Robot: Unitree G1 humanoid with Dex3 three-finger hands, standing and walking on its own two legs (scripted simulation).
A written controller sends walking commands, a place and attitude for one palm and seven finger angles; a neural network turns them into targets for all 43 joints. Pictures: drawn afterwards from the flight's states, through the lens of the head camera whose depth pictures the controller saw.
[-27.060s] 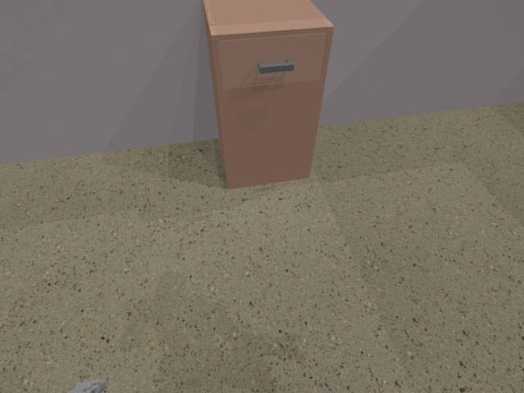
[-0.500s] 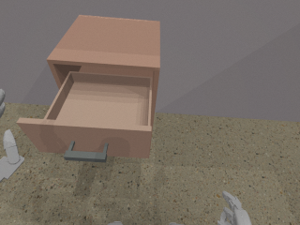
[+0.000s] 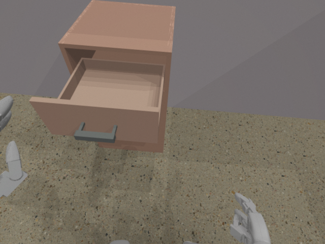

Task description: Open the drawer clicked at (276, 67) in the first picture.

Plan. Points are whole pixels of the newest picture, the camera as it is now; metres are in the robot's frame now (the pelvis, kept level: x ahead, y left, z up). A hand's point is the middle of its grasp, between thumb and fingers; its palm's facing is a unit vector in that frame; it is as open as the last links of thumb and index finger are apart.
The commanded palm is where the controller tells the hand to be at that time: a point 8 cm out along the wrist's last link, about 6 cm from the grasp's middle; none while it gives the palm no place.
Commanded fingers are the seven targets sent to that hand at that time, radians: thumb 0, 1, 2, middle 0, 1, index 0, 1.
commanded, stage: stop stepping back and stand still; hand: left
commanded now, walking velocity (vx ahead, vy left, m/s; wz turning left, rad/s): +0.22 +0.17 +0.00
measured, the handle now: (97, 131) +0.45 +0.25 -0.07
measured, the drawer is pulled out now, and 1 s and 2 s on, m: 0.30 0.30 0.30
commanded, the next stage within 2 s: let the arm hang, fingers relaxed in 0.68 s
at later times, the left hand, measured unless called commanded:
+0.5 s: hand (1, 218) +0.13 +0.23 +0.18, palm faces +0.44 -0.76 -0.47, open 7.4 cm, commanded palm +0.07 +0.27 +0.20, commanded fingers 0.00 0.90 0.90 -0.20 -0.30 -0.20 -0.30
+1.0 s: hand out of the picture +0.07 +0.21 -0.11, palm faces +0.14 -0.94 -0.30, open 7.4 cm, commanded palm none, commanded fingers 0.00 0.90 0.90 -0.20 -0.30 -0.20 -0.30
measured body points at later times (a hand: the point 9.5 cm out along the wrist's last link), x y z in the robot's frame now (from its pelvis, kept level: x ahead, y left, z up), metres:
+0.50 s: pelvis -0.05 -0.01 +0.01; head -0.06 -0.02 +0.46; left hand +0.10 +0.27 +0.21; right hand +0.11 -0.26 -0.08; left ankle -0.06 +0.10 -0.71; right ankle +0.06 -0.07 -0.72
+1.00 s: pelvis -0.06 -0.01 +0.01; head -0.07 -0.01 +0.46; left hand +0.06 +0.26 -0.09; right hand +0.04 -0.25 -0.13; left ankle -0.08 +0.11 -0.72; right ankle +0.02 -0.08 -0.72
